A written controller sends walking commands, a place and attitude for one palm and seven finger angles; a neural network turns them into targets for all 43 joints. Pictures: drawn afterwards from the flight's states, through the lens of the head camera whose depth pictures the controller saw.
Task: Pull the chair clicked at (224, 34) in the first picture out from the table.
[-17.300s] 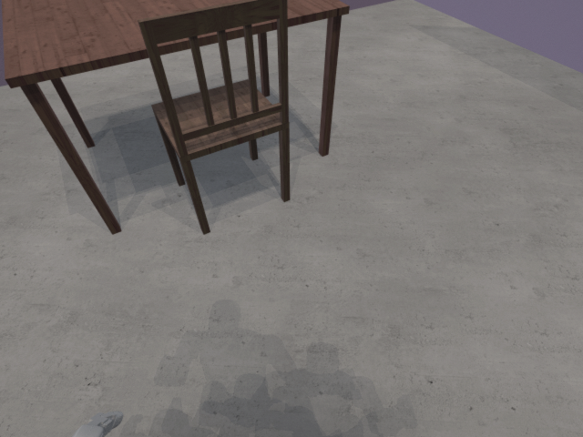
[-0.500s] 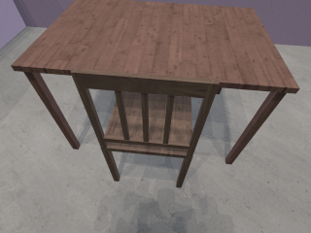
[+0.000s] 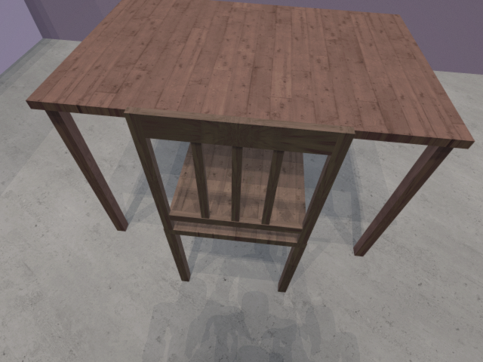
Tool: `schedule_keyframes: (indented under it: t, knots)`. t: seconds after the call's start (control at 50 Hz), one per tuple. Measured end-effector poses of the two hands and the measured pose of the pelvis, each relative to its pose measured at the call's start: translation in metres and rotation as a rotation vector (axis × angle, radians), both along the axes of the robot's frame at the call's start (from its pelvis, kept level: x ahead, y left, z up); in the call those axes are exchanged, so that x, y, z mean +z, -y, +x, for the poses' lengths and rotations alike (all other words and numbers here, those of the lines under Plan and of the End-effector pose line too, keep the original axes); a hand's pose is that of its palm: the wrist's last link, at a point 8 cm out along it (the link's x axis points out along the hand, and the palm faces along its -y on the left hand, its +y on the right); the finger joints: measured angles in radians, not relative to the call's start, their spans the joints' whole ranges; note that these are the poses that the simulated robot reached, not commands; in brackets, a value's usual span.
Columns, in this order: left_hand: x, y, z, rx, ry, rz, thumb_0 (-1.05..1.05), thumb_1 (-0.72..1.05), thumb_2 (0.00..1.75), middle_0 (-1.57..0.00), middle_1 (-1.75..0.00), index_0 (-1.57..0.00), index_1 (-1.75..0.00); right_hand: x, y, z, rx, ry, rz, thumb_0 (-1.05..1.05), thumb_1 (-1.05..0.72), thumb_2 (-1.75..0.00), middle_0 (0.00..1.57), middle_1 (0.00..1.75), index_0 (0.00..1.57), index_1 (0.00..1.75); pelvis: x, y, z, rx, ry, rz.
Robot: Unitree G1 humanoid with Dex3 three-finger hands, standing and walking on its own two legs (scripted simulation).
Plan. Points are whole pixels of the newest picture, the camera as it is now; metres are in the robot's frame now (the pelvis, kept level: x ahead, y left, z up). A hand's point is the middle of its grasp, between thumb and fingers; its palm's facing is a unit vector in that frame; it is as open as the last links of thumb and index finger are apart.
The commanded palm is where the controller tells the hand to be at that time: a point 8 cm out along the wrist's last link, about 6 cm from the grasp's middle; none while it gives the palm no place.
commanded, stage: come to a stop and stand still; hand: left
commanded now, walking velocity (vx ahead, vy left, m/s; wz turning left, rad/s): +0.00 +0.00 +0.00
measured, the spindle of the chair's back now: (236, 187) +0.51 +0.05 -0.10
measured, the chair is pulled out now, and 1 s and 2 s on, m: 0.00 0.00 0.00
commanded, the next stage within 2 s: look again from close up in 0.26 s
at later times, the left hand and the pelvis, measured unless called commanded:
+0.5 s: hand out of the picture +0.00 +0.18 -0.18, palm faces +0.00 -0.98 -0.19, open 7.3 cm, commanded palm none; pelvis +0.01 +0.01 +0.00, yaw +0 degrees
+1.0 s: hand out of the picture -0.01 +0.16 -0.17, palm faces +0.01 -0.98 -0.19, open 7.3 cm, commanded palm none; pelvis +0.01 +0.00 +0.00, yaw +0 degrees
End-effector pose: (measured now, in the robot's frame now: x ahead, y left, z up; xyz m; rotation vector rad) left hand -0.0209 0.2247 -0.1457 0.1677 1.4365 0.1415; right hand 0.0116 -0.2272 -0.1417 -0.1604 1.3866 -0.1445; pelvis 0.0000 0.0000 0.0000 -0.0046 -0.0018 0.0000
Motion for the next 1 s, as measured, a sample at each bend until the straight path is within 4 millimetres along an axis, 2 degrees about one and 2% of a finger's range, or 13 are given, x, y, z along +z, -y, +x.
schedule_keyframes:
  t: [0.32,0.62,1.0]
  knots:
    - [-0.002,0.001,0.015,0.0,0.028,-0.014,0.0,0.91,0.9,-0.2,-0.3,-0.2,-0.3,0.002,-0.004,0.012,-0.006,0.028,-0.01,0.0,-0.92,-0.89,0.2,0.3,0.2,0.29,0.001,-0.006,0.006,-0.003,0.008,0.004]
    - [0.001,-0.001,0.012,0.004,0.004,-0.006,0.0,0.91,0.9,-0.2,-0.3,-0.2,-0.3,0.001,-0.007,0.002,-0.018,-0.007,0.001,0.0,-0.92,-0.89,0.2,0.3,0.2,0.29,0.002,-0.005,0.008,-0.004,0.005,0.007]
    - [0.002,0.012,0.009,0.018,-0.001,-0.012,0.0,0.91,0.9,-0.2,-0.3,-0.2,-0.3,-0.001,-0.004,-0.004,-0.026,-0.022,0.013,0.0,-0.92,-0.89,0.2,0.3,0.2,0.29,0.003,0.003,0.01,-0.002,0.011,0.012]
